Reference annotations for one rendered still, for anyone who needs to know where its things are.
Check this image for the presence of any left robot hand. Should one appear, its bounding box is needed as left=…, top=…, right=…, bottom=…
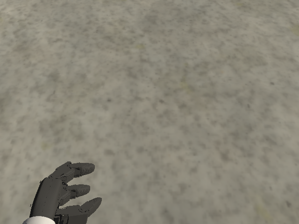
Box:
left=29, top=161, right=102, bottom=224

